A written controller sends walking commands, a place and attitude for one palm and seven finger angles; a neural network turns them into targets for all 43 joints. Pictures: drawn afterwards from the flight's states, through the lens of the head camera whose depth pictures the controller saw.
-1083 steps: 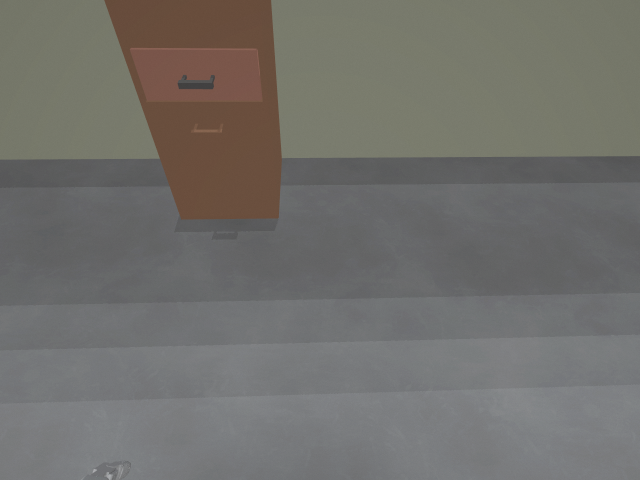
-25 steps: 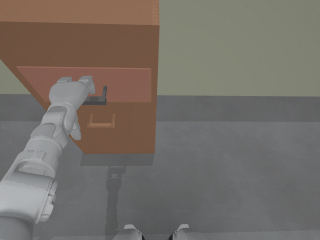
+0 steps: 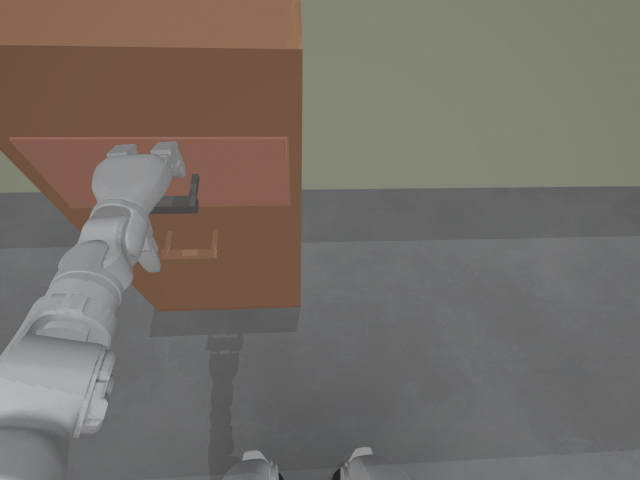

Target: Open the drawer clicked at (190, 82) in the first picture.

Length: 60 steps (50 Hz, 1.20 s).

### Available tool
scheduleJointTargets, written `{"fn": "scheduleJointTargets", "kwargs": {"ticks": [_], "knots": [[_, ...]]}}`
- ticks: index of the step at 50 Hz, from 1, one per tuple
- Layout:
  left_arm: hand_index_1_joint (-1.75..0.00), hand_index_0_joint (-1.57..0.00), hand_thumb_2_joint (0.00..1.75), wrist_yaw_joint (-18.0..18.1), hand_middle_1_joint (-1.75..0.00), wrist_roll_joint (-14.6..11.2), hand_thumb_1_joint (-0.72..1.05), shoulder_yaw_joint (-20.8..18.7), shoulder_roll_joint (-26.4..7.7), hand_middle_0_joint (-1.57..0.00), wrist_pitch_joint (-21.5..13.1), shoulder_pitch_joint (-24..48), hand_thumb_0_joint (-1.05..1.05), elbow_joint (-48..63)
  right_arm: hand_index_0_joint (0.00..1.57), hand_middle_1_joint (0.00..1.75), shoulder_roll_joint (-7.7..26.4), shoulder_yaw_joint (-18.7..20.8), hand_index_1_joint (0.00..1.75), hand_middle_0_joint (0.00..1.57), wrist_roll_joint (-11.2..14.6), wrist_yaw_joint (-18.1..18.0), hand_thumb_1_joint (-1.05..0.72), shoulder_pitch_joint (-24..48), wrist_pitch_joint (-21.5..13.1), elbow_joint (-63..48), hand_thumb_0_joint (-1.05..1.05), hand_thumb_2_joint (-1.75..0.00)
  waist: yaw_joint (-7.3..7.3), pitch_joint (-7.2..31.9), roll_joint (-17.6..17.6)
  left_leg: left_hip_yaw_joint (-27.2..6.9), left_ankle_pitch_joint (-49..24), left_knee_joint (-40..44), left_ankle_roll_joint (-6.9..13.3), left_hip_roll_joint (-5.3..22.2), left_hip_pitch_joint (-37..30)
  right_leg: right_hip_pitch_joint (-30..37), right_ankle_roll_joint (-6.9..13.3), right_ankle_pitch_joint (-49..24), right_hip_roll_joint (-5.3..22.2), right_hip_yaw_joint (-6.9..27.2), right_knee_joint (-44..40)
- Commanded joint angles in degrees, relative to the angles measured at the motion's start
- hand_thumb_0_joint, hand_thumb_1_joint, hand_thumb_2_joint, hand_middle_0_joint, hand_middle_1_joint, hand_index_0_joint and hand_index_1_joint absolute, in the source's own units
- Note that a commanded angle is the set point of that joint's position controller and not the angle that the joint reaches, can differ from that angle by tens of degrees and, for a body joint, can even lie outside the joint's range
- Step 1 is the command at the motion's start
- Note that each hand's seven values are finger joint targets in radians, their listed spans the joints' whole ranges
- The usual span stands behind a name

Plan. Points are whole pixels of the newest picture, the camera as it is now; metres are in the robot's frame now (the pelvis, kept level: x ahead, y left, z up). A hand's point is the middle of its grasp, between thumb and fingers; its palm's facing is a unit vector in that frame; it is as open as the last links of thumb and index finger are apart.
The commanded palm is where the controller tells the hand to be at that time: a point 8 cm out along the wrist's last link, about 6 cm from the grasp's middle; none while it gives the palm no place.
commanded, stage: lower the fingers behind the handle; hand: left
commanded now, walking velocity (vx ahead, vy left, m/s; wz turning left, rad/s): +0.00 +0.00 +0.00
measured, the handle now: (164, 193) +0.55 +0.21 -0.06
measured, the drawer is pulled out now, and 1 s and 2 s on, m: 0.00 0.00 0.00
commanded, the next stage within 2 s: close the thumb around the handle in 1.50 s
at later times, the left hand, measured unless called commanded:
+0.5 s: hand (150, 220) +0.49 +0.22 -0.04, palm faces -0.09 -0.04 -1.00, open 13.8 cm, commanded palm +0.47 +0.20 +0.00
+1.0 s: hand (163, 232) +0.48 +0.21 -0.07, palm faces -0.05 -0.03 -1.00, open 13.8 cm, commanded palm +0.47 +0.20 -0.03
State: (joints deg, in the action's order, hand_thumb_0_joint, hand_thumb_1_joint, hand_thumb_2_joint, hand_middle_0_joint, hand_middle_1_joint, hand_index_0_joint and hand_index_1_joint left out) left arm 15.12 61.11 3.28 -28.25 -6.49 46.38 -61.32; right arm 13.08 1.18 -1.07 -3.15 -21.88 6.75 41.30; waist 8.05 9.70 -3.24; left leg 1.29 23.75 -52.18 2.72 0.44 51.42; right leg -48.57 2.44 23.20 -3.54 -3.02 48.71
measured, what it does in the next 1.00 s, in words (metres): stands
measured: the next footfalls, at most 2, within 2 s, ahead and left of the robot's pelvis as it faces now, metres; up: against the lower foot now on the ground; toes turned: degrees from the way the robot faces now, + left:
none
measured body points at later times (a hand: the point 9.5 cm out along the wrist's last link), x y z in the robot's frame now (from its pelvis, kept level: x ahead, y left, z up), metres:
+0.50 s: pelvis +0.00 +0.00 -0.02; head +0.13 +0.01 +0.41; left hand +0.49 +0.22 +0.01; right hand +0.00 -0.26 -0.15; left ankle +0.00 +0.09 -0.69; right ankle -0.01 -0.10 -0.69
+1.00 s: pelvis -0.02 +0.00 -0.05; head +0.13 +0.01 +0.38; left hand +0.48 +0.21 -0.02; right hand -0.02 -0.26 -0.18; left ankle +0.00 +0.09 -0.69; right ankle -0.01 -0.10 -0.69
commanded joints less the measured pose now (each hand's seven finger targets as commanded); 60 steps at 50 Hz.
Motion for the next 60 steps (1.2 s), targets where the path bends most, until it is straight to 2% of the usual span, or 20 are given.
{"fn": "scheduleJointTargets", "kwargs": {"ticks": [1, 8, 12, 17, 24, 27, 28, 31, 33, 37, 39, 41, 43, 46, 48, 51, 53, 55, 58, 60], "knots": [[-1.20, -0.30, 0.30, 4.9, -1.20, 1.6, -0.50, -6.5, -15.2, -0.30, -1.8, 18.1, 0.00, 6.4, 0.20, 0.30, 10.4, 3.4, 0.30, 0.20, -0.8, 0.0, -0.90, -7.4, -0.6, -2.5, 0.00, -0.90, -0.61, 18.5, -2.4, -2.4, -19.1, 0.4, 0.5, -1.3, -12.2, 4.3, 0.3, -16.5, -0.7, 2.7, -2.3], [-1.20, -0.30, 0.30, 10.0, -1.20, 2.7, -0.50, -6.7, -13.9, -0.30, 0.2, 22.1, 0.00, 10.8, 0.20, 0.30, 10.6, 4.6, 0.30, 0.20, -1.5, 1.4, -0.90, -8.2, -0.7, -3.6, 0.00, -0.90, -0.05, 30.8, -4.1, -3.0, -27.2, -3.3, -0.2, -0.7, -17.1, 4.2, -0.2, -22.6, -1.1, 2.2, 1.6], [-1.20, -0.30, 0.30, 10.9, -1.20, 2.0, -0.50, -7.8, -14.7, -0.30, 0.1, 25.8, 0.00, 15.2, 0.20, 0.30, 10.7, 5.1, 0.30, 0.20, -1.7, 1.4, -0.90, -8.1, -1.0, -2.5, 0.00, -0.90, 0.73, 34.3, -4.5, -3.7, -29.6, -4.2, -0.3, -0.3, -20.2, 3.9, -0.5, -23.7, -1.1, 2.1, 2.0], [-1.20, -0.30, 0.30, 11.6, -1.20, 2.5, -0.50, -6.2, -12.9, -0.30, 2.2, 23.9, 0.00, 10.2, 0.20, 0.30, 10.8, 4.6, 0.30, 0.20, -1.6, 1.3, -0.90, -7.3, -0.8, -1.1, 0.00, -0.90, 1.44, 27.7, -4.2, -3.8, -26.4, -3.9, -0.3, -0.4, -17.7, 0.3, -0.4, -20.1, -1.1, 1.6, 1.5], [-1.20, -0.30, 0.30, 9.0, -1.20, 2.1, -0.50, -2.7, -8.4, -0.30, 3.6, 21.1, 0.00, 7.9, 0.20, 0.30, 10.2, 4.4, 0.30, 0.20, -1.6, 1.6, -0.90, -7.5, -0.4, -1.8, 0.00, -0.90, 1.53, 27.5, -4.7, -3.8, -27.8, -4.0, -0.4, -0.2, -18.8, 0.2, -0.3, -20.9, -1.4, 1.2, 1.4], [-1.20, -0.30, 0.30, 7.8, -1.20, 1.9, -0.50, -3.7, -9.7, -0.30, 2.3, 21.2, 0.00, 7.5, 0.20, 0.30, 10.3, 4.1, 0.30, 0.20, -1.6, 1.3, -0.90, -7.2, -0.4, -1.9, 0.00, -0.90, 1.59, 25.8, -2.9, -3.8, -25.3, -4.5, -0.1, -0.2, -15.7, -0.1, -0.2, -20.0, -1.3, 1.5, 2.1], [-1.20, -0.30, 0.30, 7.9, -1.20, 2.3, -0.50, -4.8, -11.4, -0.30, 1.7, 20.0, 0.00, 7.4, 0.20, 0.30, 10.5, 3.9, 0.30, 0.20, -1.7, 1.3, -0.90, -7.0, -0.3, -2.1, 0.00, -0.90, 0.99, 25.5, -2.9, -3.7, -24.2, -4.7, -0.1, -0.3, -14.6, -0.3, -0.2, -19.2, -1.3, 1.5, 2.4], [-1.20, -0.30, 0.30, 8.1, -1.20, 2.8, -0.50, -4.3, -11.1, -0.30, 1.2, 19.6, 0.00, 5.6, 0.20, 0.30, 10.4, 3.7, 0.30, 0.20, -1.7, 1.2, -0.90, -6.8, -0.5, -2.3, 0.00, -0.90, 1.32, 23.1, -2.1, -3.4, -20.8, -5.5, 0.2, -0.5, -10.3, -1.6, -0.1, -17.1, -1.1, 1.6, 3.3], [-1.20, -0.30, 0.30, 8.9, -1.20, 3.2, -0.50, -4.4, -11.1, -0.30, 0.8, 20.1, 0.00, 5.4, 0.20, 0.30, 10.5, 3.7, 0.30, 0.20, -1.8, 1.3, -0.90, -6.8, -0.6, -2.4, 0.00, -0.90, 1.64, 23.8, -2.3, -3.7, -20.6, -6.3, 0.1, -0.4, -10.2, -3.5, -0.1, -16.0, -1.2, 1.5, 4.3], [-1.20, -0.30, 0.30, 10.5, -1.20, 3.1, -0.50, -5.9, -11.5, -0.30, 0.4, 20.0, 0.00, 8.0, 0.20, 0.30, 10.3, 4.1, 0.30, 0.20, -2.2, 1.7, -0.90, -6.9, -1.0, -2.6, 0.00, -0.90, 0.50, 29.3, -4.4, -4.2, -24.3, -7.9, -0.3, -0.1, -12.5, -4.2, 0.1, -17.7, -1.2, 1.2, 6.5], [-1.20, -0.30, 0.30, 11.3, -1.20, 3.3, -0.50, -6.8, -12.5, -0.30, 0.4, 20.1, 0.00, 9.1, 0.20, 0.30, 10.6, 4.2, 0.30, 0.20, -2.3, 1.9, -0.90, -6.8, -1.0, -2.6, 0.00, -0.90, 0.13, 29.9, -5.4, -4.5, -24.1, -8.4, -0.6, 0.1, -12.6, -5.2, 0.1, -16.9, -1.3, 1.1, 7.1], [-1.20, -0.30, 0.30, 12.4, -1.20, 3.6, -0.50, -5.7, -11.3, -0.30, 0.8, 22.5, 0.00, 9.6, 0.20, 0.30, 10.6, 4.3, 0.30, 0.20, -2.3, 2.0, -0.90, -6.6, -1.2, -2.4, 0.00, -0.90, 1.20, 30.2, -4.7, -4.8, -22.5, -8.7, -0.5, 0.2, -12.2, -6.1, -0.1, -15.6, -1.3, 1.0, 7.2], [-1.20, -0.30, 0.30, 13.2, -1.20, 3.9, -0.50, -6.3, -12.0, -0.30, 1.7, 21.4, 0.00, 8.0, 0.20, 0.30, 10.9, 4.3, 0.30, 0.20, -2.3, 2.1, -0.90, -6.8, -1.2, -2.0, 0.00, -0.90, 0.82, 29.9, -4.8, -5.1, -23.0, -9.0, -0.7, 0.3, -12.0, -7.1, 0.0, -15.2, -1.3, 0.7, 7.8], [-1.20, -0.30, 0.30, 13.5, -1.20, 3.9, -0.50, -5.3, -11.3, -0.30, 3.6, 22.9, 0.00, 6.8, 0.20, 0.30, 10.9, 4.1, 0.30, 0.20, -2.2, 2.3, -0.90, -6.7, -1.2, -1.7, 0.00, -0.90, 1.50, 29.1, -4.4, -4.9, -20.6, -9.2, -0.6, 0.2, -10.8, -7.8, -0.1, -13.7, -1.3, 0.6, 7.6], [-1.20, -0.30, 0.30, 13.1, -1.20, 3.8, -0.50, -4.6, -10.8, -0.30, 4.3, 23.5, 0.00, 6.1, 0.20, 0.30, 11.0, 4.0, 0.30, 0.20, -2.1, 2.3, -0.90, -6.9, -1.2, -1.6, 0.00, -0.90, 1.83, 29.5, -4.5, -5.1, -20.6, -9.2, -0.5, 0.2, -10.8, -7.9, -0.2, -13.7, -1.3, 0.7, 7.7], [-1.20, -0.30, 0.30, 11.8, -1.20, 3.3, -0.50, -5.5, -13.6, -0.30, 5.2, 23.7, 0.00, 4.5, 0.20, 0.30, 11.2, 3.4, 0.30, 0.20, -1.9, 2.0, -0.90, -6.7, -1.1, -1.7, 0.00, -0.90, 1.74, 28.7, -3.5, -4.2, -17.3, -9.6, 0.0, -0.2, -6.8, -5.9, -0.3, -13.2, -1.2, 1.2, 7.8], [-1.20, -0.30, 0.30, 10.7, -1.20, 3.0, -0.50, -5.0, -13.6, -0.30, 5.1, 23.9, 0.00, 3.3, 0.20, 0.30, 11.1, 3.1, 0.30, 0.20, -1.9, 1.8, -0.90, -6.8, -1.4, -1.7, 0.00, -0.90, 2.44, 27.8, -3.1, -4.0, -16.0, -10.2, 0.3, -0.2, -5.2, -6.6, -0.4, -12.7, -1.2, 1.4, 8.0], [-1.20, -0.30, 0.30, 9.9, -1.20, 3.2, -0.50, -5.8, -14.9, -0.30, 4.3, 22.6, 0.00, 3.9, 0.20, 0.30, 11.2, 2.9, 0.30, 0.20, -1.9, 1.6, -0.90, -6.6, -1.5, -2.1, 0.00, -0.90, 1.45, 28.2, -4.0, -4.0, -16.2, -10.4, 0.2, -0.3, -4.7, -6.5, -0.2, -12.8, -1.1, 1.4, 8.6], [-1.20, -0.30, 0.30, 9.1, -1.20, 3.0, -0.50, -6.2, -15.8, -0.30, 2.4, 23.9, 0.00, 6.6, 0.20, 0.30, 11.0, 3.0, 0.30, 0.20, -1.7, 1.3, -0.90, -6.4, -2.0, -2.6, 0.00, -0.90, 1.69, 29.9, -4.6, -3.9, -15.5, -11.2, 0.5, -0.3, -4.3, -6.3, -0.4, -12.9, -1.1, 2.0, 8.9], [-1.20, -0.30, 0.30, 9.1, -1.20, 2.7, -0.50, -6.5, -15.4, -0.30, 1.6, 22.5, 0.00, 7.7, 0.20, 0.30, 10.7, 3.0, 0.30, 0.20, -1.7, 1.2, -0.90, -6.3, -2.2, -2.9, 0.00, -0.90, 1.01, 30.5, -5.7, -3.8, -16.6, -11.3, 0.3, -0.3, -5.0, -6.1, -0.2, -13.7, -1.1, 1.9, 9.2]]}}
